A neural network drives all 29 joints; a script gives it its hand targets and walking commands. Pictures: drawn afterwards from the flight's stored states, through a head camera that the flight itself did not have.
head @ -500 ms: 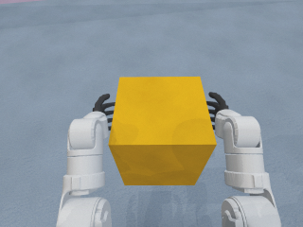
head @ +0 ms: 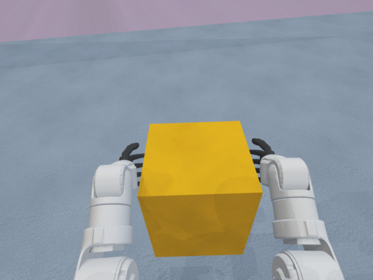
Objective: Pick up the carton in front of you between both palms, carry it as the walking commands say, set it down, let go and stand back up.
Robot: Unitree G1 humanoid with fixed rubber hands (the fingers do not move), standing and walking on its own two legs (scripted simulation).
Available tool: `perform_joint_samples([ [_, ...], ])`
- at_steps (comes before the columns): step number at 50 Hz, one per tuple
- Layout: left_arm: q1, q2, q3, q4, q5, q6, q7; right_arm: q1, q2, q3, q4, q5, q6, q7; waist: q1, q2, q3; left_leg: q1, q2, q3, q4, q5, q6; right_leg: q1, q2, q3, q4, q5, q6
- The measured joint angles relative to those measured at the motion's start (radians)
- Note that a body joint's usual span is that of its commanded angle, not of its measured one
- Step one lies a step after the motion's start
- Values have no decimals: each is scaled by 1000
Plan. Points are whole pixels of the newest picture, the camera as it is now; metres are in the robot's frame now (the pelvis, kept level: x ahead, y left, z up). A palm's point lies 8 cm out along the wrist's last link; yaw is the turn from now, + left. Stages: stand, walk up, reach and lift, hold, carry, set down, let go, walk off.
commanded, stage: carry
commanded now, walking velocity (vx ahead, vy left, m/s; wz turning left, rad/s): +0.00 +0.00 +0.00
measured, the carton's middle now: (196, 190) +0.33 +0.00 +0.03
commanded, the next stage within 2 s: hold in 0.94 s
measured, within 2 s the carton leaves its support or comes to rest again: neither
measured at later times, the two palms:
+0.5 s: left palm (126, 217) +0.25 +0.15 +0.05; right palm (272, 214) +0.25 -0.15 +0.05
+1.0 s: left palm (124, 223) +0.24 +0.15 +0.05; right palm (272, 219) +0.24 -0.15 +0.05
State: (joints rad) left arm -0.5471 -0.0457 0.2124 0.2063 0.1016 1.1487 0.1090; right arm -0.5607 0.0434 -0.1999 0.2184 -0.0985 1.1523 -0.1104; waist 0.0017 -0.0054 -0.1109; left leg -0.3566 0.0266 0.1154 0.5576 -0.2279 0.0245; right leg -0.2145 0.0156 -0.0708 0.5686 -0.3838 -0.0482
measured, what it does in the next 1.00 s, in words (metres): stands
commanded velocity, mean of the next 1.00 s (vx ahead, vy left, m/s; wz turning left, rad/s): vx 0.00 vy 0.00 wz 0.00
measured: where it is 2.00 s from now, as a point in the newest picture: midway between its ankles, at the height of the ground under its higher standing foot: outside the picture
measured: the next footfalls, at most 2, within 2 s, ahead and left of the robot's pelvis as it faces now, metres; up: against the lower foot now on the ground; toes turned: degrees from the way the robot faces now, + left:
none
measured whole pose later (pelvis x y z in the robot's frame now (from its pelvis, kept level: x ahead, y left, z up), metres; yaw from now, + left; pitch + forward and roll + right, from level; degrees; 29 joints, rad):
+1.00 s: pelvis -0.04 +0.00 +0.00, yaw -2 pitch -3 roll +0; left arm -0.23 -0.14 0.20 0.21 0.26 0.73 0.02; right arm -0.24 0.15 -0.20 0.25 -0.26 0.71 -0.01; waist 0.01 -0.01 -0.06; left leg -0.30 0.00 0.06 0.47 -0.13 0.02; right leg -0.18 0.03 -0.05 0.53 -0.30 -0.05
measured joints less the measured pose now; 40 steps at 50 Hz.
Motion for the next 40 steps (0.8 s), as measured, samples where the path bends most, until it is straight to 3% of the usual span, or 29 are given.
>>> perform_joint_samples([
  [18,271,-90,-14,-42,109,-247,-74,289,98,4,-67,-124,-243,77,1,5,-31,5,6,3,-42,51,2,-6,7,2,-25,44,-1],
  [29,326,-98,-17,60,173,-409,-102,334,101,5,47,-181,-408,109,-5,7,-40,-9,8,2,-50,73,4,-25,9,-1,-22,61,-3],
  [40,325,-98,-20,23,149,-425,-92,334,101,8,11,-158,-426,100,-2,8,-32,-21,8,0,-63,93,6,-40,10,-3,-25,76,-3],
])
